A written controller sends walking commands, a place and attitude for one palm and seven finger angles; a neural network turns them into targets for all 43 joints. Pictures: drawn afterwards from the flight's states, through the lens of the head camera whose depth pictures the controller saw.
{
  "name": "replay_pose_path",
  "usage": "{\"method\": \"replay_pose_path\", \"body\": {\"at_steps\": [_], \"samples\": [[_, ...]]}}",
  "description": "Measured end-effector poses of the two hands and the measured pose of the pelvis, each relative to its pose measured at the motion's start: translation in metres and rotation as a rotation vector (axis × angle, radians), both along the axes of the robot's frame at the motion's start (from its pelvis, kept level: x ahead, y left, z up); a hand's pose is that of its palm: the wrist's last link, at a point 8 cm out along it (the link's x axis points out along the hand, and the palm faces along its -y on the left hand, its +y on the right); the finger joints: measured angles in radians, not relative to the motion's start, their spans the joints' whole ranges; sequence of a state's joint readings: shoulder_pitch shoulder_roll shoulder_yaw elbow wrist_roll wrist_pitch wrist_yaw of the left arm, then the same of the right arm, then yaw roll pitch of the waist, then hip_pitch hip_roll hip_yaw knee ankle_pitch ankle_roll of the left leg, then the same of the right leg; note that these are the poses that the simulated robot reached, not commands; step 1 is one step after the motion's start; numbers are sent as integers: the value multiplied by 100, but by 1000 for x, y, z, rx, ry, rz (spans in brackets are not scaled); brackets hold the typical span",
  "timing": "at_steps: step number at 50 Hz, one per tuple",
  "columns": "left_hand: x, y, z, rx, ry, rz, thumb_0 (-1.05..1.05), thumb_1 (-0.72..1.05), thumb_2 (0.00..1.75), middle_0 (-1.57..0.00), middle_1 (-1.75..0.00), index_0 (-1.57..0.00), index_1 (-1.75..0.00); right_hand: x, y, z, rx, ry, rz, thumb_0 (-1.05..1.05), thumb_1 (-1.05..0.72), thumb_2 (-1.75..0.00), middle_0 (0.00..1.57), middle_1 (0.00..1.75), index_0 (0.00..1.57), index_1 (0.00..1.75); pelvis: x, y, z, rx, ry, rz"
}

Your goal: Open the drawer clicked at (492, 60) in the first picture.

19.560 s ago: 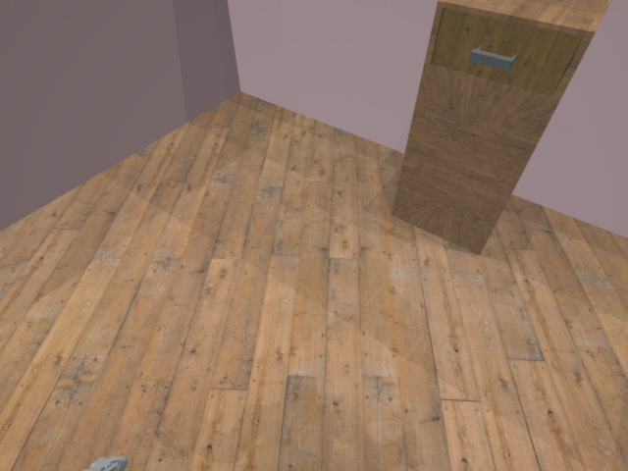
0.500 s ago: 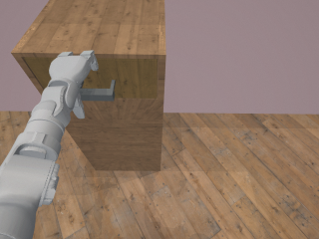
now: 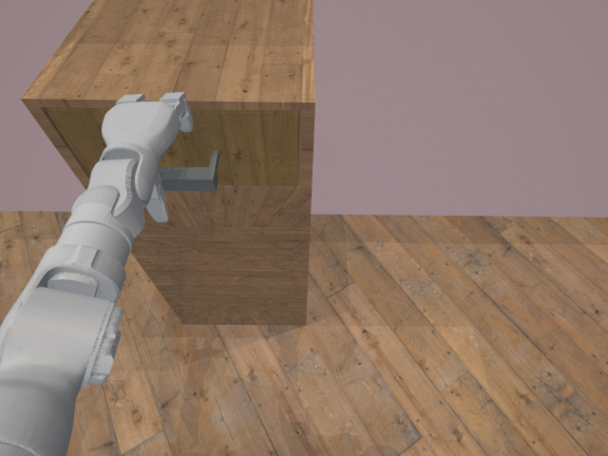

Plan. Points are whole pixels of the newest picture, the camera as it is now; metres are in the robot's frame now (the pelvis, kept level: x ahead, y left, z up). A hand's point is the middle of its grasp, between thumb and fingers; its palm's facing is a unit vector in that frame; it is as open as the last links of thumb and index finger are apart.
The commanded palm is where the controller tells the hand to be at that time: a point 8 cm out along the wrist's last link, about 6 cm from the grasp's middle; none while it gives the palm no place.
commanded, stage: re-aim the fingers above the handle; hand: left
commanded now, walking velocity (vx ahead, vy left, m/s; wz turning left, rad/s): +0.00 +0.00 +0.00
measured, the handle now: (181, 167) +0.54 +0.17 +0.04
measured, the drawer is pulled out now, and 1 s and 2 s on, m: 0.00 0.00 0.00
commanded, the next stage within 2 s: lower the fingers behind the handle in 0.34 s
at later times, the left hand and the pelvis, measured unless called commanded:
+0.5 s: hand (158, 156) +0.50 +0.18 +0.11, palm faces -0.03 -0.05 -1.00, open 13.7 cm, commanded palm +0.49 +0.19 +0.15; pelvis +0.00 -0.01 +0.00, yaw +0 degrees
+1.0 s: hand (164, 175) +0.50 +0.19 +0.07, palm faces -0.01 -0.05 -1.00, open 13.6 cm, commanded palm +0.49 +0.19 +0.12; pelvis +0.00 -0.01 -0.01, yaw +0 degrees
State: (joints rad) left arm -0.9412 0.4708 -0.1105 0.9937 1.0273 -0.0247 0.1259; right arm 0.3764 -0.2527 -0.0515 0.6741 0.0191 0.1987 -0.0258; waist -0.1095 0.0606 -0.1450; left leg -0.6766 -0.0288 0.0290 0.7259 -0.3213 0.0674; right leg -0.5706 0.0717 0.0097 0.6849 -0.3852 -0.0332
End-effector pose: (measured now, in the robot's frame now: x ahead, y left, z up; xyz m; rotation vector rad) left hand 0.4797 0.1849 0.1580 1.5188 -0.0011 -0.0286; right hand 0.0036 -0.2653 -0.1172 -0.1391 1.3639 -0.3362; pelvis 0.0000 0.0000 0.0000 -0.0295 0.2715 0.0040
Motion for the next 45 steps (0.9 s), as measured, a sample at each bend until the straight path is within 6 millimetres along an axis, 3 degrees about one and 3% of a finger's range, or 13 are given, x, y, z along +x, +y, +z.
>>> {"method": "replay_pose_path", "body": {"at_steps": [29,37,45], "samples": [[1,-1,1,4,11,7,0,-49,30,-32,-120,-34,-124,2,-17,3,-22,-7,5,0,-91,-90,21,30,21,30,-1,-13,0,5,7,5],[-1,4,-25,7,77,1,0,-49,30,-32,-120,-32,-122,0,-16,3,-29,-3,-5,0,-91,-90,21,30,21,30,-1,-12,-1,5,17,-2],[-1,3,-36,-5,16,-25,0,-49,30,-32,-120,-32,-121,-5,-12,-2,-27,34,0,0,-91,-90,21,30,21,30,1,-9,-6,1,40,0]]}}
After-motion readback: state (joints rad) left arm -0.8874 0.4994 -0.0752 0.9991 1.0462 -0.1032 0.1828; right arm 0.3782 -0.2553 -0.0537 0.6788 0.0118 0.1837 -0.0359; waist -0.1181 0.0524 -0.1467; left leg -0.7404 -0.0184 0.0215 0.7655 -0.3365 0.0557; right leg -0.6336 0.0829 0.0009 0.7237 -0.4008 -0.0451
